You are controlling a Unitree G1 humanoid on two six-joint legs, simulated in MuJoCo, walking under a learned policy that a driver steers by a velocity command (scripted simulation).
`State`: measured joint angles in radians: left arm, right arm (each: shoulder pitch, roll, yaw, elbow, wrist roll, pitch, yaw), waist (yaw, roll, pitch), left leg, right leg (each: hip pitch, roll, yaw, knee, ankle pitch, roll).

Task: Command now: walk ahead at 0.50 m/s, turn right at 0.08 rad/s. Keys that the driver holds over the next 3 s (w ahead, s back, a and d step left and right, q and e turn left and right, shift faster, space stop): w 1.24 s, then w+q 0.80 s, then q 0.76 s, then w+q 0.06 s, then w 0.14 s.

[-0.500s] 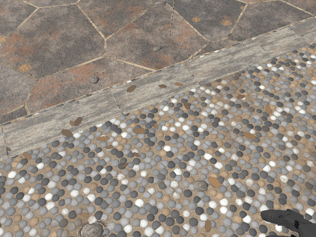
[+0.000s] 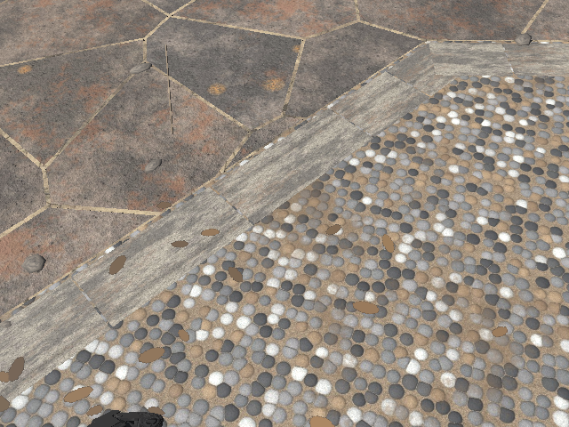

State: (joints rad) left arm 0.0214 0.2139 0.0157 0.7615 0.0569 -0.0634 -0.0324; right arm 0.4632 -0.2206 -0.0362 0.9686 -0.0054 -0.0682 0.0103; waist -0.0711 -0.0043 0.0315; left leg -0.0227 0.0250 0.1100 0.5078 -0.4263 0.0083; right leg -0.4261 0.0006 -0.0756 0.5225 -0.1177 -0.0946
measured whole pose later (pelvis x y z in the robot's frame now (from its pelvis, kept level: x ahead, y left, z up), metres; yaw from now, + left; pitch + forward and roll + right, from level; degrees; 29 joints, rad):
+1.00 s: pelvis +0.52 +0.02 +0.01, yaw +0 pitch +1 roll +2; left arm 0.03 0.20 0.02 0.87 0.03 -0.04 -0.03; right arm 0.45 -0.19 -0.04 1.03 -0.02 -0.09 0.00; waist -0.06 -0.03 0.05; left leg 0.11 -0.08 0.09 0.18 -0.30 0.06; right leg -0.56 -0.06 -0.07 0.60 -0.06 -0.05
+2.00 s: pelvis +1.06 +0.07 +0.02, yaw +23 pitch +1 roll +0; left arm 0.06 0.25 0.04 0.79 0.04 -0.03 -0.02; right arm 0.39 -0.25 -0.07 0.93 0.00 -0.05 0.00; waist -0.07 -0.04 0.04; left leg -0.05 -0.15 -0.11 0.28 -0.23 0.13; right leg -0.67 -0.12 0.04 0.81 -0.08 0.06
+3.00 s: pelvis +1.24 +0.15 +0.02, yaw +57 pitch +1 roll -1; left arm 0.23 0.30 0.06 0.74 0.04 0.04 -0.02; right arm 0.28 -0.28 -0.06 0.72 -0.03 0.02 0.02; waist -0.02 -0.02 -0.01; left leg -0.23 -0.10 -0.12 0.40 -0.19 0.09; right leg -0.41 -0.01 0.00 0.79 -0.38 0.03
